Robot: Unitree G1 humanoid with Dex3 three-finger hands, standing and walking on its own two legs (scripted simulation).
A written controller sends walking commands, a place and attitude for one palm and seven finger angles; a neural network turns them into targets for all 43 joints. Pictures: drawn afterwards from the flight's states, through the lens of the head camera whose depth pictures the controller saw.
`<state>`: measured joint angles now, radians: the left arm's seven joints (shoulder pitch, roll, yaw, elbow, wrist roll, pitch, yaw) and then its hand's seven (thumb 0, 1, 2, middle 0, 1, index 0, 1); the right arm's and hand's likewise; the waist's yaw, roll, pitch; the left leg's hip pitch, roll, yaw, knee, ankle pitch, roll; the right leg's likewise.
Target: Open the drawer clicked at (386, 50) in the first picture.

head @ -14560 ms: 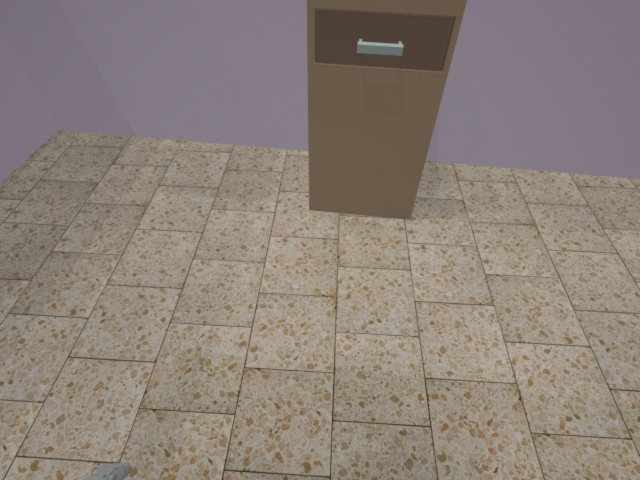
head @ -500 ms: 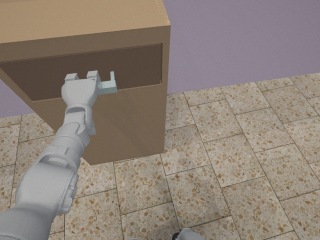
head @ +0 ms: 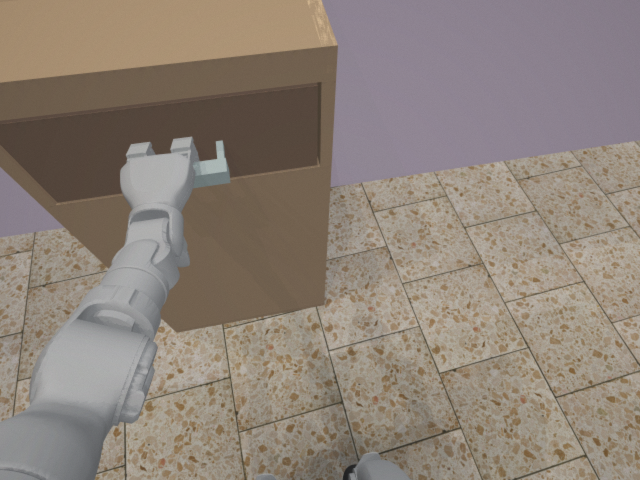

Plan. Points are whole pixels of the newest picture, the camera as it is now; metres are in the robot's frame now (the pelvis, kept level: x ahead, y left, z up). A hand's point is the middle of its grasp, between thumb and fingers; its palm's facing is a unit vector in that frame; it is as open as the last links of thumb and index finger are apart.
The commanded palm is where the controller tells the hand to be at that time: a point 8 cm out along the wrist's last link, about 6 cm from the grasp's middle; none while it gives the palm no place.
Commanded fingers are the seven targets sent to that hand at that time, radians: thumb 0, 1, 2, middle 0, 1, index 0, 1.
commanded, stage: lower the fingers behind the handle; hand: left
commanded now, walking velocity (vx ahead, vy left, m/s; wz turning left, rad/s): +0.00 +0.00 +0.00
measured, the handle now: (177, 165) +0.54 +0.17 +0.03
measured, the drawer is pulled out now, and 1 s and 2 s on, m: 0.00 0.00 0.11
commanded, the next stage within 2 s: close the thumb around the handle in 0.02 s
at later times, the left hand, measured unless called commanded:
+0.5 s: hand (172, 205) +0.48 +0.18 +0.01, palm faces -0.04 -0.02 -1.00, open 9.8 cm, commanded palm +0.46 +0.18 +0.06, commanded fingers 0.00 0.62 0.78 -0.38 -1.32 -0.38 -1.32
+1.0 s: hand (170, 204) +0.49 +0.18 +0.01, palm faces -0.04 -0.02 -1.00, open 5.8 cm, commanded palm +0.45 +0.18 +0.06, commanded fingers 0.00 0.90 0.90 -0.40 -1.35 -0.40 -1.35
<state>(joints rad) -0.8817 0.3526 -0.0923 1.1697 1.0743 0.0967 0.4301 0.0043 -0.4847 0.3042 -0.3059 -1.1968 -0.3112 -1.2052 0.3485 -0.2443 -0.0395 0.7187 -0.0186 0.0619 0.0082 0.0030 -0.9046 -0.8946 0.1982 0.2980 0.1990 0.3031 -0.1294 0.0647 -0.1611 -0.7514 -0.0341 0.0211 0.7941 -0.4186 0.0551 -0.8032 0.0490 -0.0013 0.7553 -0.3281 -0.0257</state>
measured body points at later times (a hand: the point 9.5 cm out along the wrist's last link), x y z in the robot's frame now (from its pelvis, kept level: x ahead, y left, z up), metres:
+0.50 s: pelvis +0.00 +0.00 +0.00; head +0.11 -0.01 +0.44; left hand +0.48 +0.17 +0.06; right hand +0.02 -0.27 -0.13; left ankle -0.04 +0.08 -0.70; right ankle +0.00 -0.11 -0.70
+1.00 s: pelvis +0.00 +0.00 +0.00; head +0.11 -0.01 +0.44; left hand +0.48 +0.18 +0.06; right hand +0.01 -0.27 -0.13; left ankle -0.04 +0.08 -0.70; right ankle +0.00 -0.11 -0.70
